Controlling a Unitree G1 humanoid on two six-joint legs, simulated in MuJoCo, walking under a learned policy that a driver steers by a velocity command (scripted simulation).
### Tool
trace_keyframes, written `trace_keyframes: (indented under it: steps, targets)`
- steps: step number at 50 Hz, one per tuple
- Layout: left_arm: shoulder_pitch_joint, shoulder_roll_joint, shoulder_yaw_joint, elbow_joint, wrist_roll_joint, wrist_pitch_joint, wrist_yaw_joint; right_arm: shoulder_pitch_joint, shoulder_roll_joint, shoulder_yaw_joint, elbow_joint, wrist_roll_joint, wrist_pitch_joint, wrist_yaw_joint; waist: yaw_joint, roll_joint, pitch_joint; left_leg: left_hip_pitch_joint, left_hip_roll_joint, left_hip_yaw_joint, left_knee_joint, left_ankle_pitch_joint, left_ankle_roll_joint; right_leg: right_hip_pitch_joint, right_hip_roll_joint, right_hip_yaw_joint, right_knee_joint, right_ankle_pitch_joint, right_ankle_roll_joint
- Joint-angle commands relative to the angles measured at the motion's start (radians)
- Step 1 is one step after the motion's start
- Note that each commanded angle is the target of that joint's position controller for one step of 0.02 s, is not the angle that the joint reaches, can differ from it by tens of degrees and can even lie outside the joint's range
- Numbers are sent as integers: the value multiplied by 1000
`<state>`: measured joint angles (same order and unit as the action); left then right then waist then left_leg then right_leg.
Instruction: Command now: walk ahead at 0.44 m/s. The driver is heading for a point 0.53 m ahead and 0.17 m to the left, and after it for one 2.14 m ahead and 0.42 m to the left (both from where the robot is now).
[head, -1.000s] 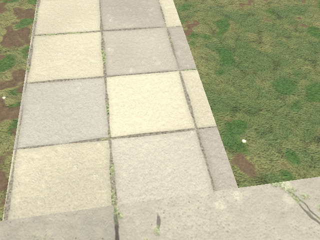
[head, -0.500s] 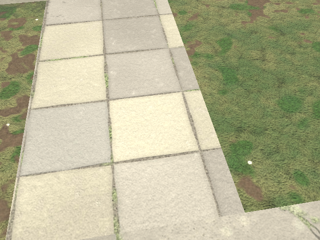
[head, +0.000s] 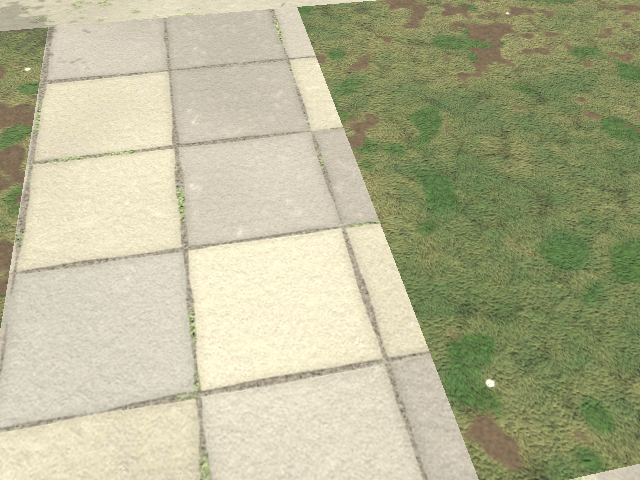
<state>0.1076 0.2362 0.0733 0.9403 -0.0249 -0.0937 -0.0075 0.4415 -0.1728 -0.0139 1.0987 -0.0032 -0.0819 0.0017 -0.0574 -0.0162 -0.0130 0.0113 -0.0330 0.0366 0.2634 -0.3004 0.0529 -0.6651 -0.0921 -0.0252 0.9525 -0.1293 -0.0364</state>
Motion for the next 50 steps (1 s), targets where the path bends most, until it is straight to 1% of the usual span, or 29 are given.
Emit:
trace_keyframes:
  steps: [1, 5, 7, 9, 10, 11, 12, 13, 14, 15, 16, 18, 21, 23, 26, 29, 34, 35, 36, 38, 39, 40, 41, 42, 43, 44, 45, 47, 50]
  targets:
    - [-181, -8, -19, -103, 1, -6, -10, 5, -180, -29, -48, 0, -7, -21, -6, 92, 142, -124, 206, -108, -159, 389, 125, 7, 33, -40, -259, 145, 17]
    - [-260, 35, -20, -144, -9, -4, -29, 53, -187, -44, -24, 21, -9, -22, -4, 103, 166, -12, 267, -101, -157, 400, 122, 34, 40, -16, -394, 174, -17]
    - [-231, 68, -9, -147, -7, -9, -36, 35, -198, -53, -27, 19, -3, -21, 34, 108, 126, 68, 288, -84, -75, 598, 102, 94, 60, -20, -423, 128, -50]
    - [-63, 127, 22, -107, -3, -10, -31, 14, -209, -60, -36, 12, 11, -19, 130, 137, 1, 76, 268, -63, 146, 925, 76, 342, 120, -54, -413, 68, -89]
    - [123, 171, 46, -56, -5, -7, -22, -11, -195, -53, -51, 7, 16, -16, 218, 132, -100, -56, 222, -49, 368, 893, 47, 610, 96, -19, -407, 71, -120]
    - [292, 253, 65, -24, 18, -5, -10, 23, -133, -34, -79, -4, 13, -10, 230, -23, -259, -363, 122, -13, 729, 494, 11, 963, -145, 283, -414, -40, -196]
    - [316, 254, 53, -15, 31, -7, -19, 128, -12, -2, -68, 18, -8, -2, 168, -251, -419, -606, -29, -121, 1018, -261, -15, 1134, -345, 749, -601, -238, -311]
    - [254, 168, 30, -21, 20, -13, -20, 25, -135, -36, -78, 48, -26, 0, 184, -153, -292, -690, 25, -205, 1120, -239, 4, 1011, -300, 712, -666, -309, -249]
    - [153, 130, 16, -36, 13, -19, -18, -62, -176, -49, -112, 63, -33, -4, 153, -112, -136, -725, 76, -166, 1112, -140, 18, 834, -275, 535, -693, -261, -198]
    - [71, 104, 7, -45, 18, -26, -21, -99, -172, -54, -120, 55, -31, -16, 113, -30, -71, -671, 127, -149, 1064, -47, 21, 672, -243, 416, -727, -169, -170]
    - [31, 76, 1, -42, 28, -34, -26, -96, -155, -64, -116, 42, -19, -23, 78, -25, -30, -614, 158, -147, 1017, 4, 24, 558, -206, 311, -759, -96, -148]
    - [22, 48, -4, -20, 39, -37, -28, -37, -104, -67, -103, 45, 13, -23, 32, -68, -13, -532, 186, -152, 968, 34, 30, 454, -165, 186, -810, -70, -135]
    - [48, 88, 4, 2, 41, -41, -11, -103, -108, -78, -137, 41, 43, -29, 22, -56, 47, -619, 194, -158, 908, 109, 18, 417, -163, 87, -863, -32, -147]
    - [79, 105, 9, 12, 46, -38, 4, -170, -121, -86, -164, 34, 45, -26, 33, -36, 70, -713, 190, -181, 833, 202, 5, 457, -168, 46, -870, 6, -147]
    - [118, 118, 9, 17, 49, -32, 22, -236, -119, -89, -187, 27, 33, -8, 48, -25, 75, -763, 172, -169, 696, 339, -8, 524, -161, -32, -865, 76, -132]
    - [161, 134, 11, 20, 41, -24, 34, -344, -102, -77, -227, 22, 29, 13, 84, -8, 101, -763, 164, -92, 558, 399, -10, 576, -161, -106, -867, 114, -117]
    - [253, 164, 24, 36, 24, 10, 37, -487, -82, -57, -318, 25, 28, 48, 133, -4, 140, -816, 144, -6, 423, 283, 16, 766, -212, -170, -779, 251, -112]
    - [246, 173, 28, 31, 20, 16, 37, -490, -88, -58, -333, 27, 29, 55, 122, -16, 134, -788, 129, 18, 406, 232, 28, 783, -218, -186, -743, 341, -105]
    - [214, 187, 31, 18, 18, 24, 40, -473, -104, -64, -345, 25, 29, 61, 96, -38, 120, -721, 94, 55, 388, 181, 43, 780, -212, -209, -673, 563, -91]
    - [177, 219, 39, -6, 11, 43, 51, -315, -169, -96, -329, 24, 27, 65, 3, -85, 7, -482, -6, 119, 373, 124, 79, 760, -191, -227, -410, 952, -57]
    - [154, 220, 36, -19, 4, 46, 51, -156, -233, -128, -293, 24, 23, 55, -79, -70, -80, -246, -44, 102, 263, 262, 115, 677, -147, -239, -190, 887, -12]
    - [171, 185, 24, -48, 26, 32, 48, -66, -331, -157, -277, 17, 29, 27, -92, 70, -177, 53, 106, -130, 262, 545, 175, 412, -79, -232, 131, 386, 55]
    - [275, 58, -15, -95, 46, -2, 29, -144, -423, -161, -330, -7, 28, 20, 40, 291, -342, 377, 412, -695, 225, 845, 422, 25, 148, -98, 535, -521, 126]
    - [183, 146, 1, -104, 14, -35, 15, -80, -356, -141, -341, -10, 34, 23, -47, 116, -472, 379, 412, -708, 164, 869, 415, 3, 117, 120, 582, -523, 98]
    - [99, 146, 2, -138, -17, -41, 15, -133, -296, -125, -349, -7, 30, 21, -36, 88, -353, 283, 367, -537, 168, 851, 361, -47, 70, 121, 536, -444, 71]
    - [86, 136, 3, -129, -4, -34, 27, -206, -257, -117, -356, 16, 26, 22, 7, 5, -202, 107, 302, -416, 144, 787, 300, -52, 27, 102, 431, -368, 69]
    - [82, 157, 15, -123, 19, -19, 40, -259, -216, -106, -371, 25, 27, 16, 37, 2, -144, -24, 266, -361, 115, 728, 268, -12, -1, 97, 361, -325, 71]
    - [112, 161, 25, -135, 28, 17, 47, -296, -221, -104, -390, 4, 31, 13, 87, 17, -107, -201, 230, -324, 73, 744, 261, 97, -4, 96, 288, -287, 78]
    - [124, 124, 17, -145, 35, 40, 55, -281, -251, -111, -392, 0, 29, 1, 100, 52, -124, -239, 204, -260, 77, 843, 251, 102, 17, 80, 148, -208, 103]
